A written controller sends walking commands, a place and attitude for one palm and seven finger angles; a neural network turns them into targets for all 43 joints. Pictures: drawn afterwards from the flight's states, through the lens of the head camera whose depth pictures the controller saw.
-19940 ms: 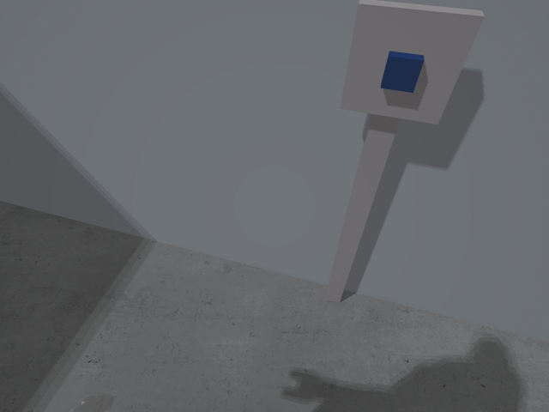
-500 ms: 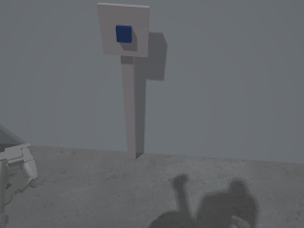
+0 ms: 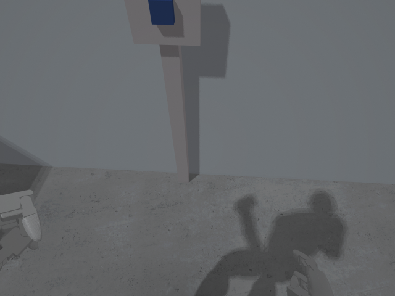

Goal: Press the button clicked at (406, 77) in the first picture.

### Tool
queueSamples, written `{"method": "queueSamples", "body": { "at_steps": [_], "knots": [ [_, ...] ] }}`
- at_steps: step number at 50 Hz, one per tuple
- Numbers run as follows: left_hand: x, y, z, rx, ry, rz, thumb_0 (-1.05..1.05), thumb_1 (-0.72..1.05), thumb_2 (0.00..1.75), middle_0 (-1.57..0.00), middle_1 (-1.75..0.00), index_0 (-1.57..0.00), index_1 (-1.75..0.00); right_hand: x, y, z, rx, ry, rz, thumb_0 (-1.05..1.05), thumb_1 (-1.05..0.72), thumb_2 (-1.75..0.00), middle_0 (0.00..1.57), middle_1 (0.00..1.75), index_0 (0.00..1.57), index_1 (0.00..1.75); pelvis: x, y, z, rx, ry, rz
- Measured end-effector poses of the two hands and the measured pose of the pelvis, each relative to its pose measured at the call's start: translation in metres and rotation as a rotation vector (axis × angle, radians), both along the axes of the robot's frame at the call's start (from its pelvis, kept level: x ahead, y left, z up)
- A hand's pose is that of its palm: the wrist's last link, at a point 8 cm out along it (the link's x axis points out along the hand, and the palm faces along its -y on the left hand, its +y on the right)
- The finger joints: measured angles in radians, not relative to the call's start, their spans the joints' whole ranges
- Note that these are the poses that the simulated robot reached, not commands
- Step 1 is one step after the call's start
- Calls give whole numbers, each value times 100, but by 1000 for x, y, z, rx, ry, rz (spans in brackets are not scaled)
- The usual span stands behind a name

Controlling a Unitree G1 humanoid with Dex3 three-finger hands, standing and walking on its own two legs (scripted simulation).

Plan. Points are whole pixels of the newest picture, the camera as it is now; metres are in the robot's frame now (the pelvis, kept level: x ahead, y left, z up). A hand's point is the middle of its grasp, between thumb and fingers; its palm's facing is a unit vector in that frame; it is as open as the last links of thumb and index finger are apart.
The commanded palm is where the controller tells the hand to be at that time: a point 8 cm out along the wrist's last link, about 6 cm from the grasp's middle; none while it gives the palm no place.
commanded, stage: stop stepping back and stand still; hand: left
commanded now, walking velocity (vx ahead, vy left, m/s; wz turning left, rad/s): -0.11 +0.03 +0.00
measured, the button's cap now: (162, 10) +0.75 +0.13 +0.20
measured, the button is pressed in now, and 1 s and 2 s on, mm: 0 0 0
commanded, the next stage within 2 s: let the arm hang, fingers relaxed in 0.82 s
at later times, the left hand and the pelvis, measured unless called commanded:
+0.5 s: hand out of the picture +0.15 +0.26 +0.16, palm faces +0.36 -0.82 -0.45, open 3.1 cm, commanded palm +0.10 +0.30 +0.18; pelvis -0.03 +0.02 +0.00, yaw +0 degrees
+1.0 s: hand (18, 272) +0.15 +0.29 +0.07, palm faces +0.22 -0.84 -0.49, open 3.0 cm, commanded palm none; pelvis -0.06 +0.04 +0.00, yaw +1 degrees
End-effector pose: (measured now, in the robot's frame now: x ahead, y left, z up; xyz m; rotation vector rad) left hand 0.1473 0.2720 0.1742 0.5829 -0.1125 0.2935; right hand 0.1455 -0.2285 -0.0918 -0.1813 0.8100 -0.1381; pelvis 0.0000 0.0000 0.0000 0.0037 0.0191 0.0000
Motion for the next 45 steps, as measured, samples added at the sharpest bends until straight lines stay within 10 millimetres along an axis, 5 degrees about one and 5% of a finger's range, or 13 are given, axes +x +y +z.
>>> {"method": "queueSamples", "body": {
  "at_steps": [13, 25, 32, 45],
  "knots": [
    [6, 4, 17, -5, -120, -53, 1, 89, 90, -130, -150, -131, -149, 27, 6, 32, -19, -154, 5, 2, -90, -90, 20, 30, 20, 29, -9, 8, 3, -14, -14, -3],
    [-38, 24, 4, -57, -80, 17, 1, 89, 90, -130, -150, -131, -149, -23, 16, 24, -45, -88, 7, 2, -90, -90, 20, 30, 20, 29, -34, 20, 5, -18, -30, -1],
    [-47, 30, 3, -73, -107, 34, 1, 89, 90, -130, -150, -131, -150, -48, 24, 17, -39, -59, 11, 2, -90, -90, 20, 30, 20, 29, -47, 26, 5, -22, -38, 2],
    [-49, 36, 3, -53, -95, 0, 1, 89, 90, -130, -150, -131, -150, -56, 30, 20, -47, -68, -1, 2, -90, -90, 21, 30, 20, 29, -51, 33, 5, -24, -33, 2]
  ]
}}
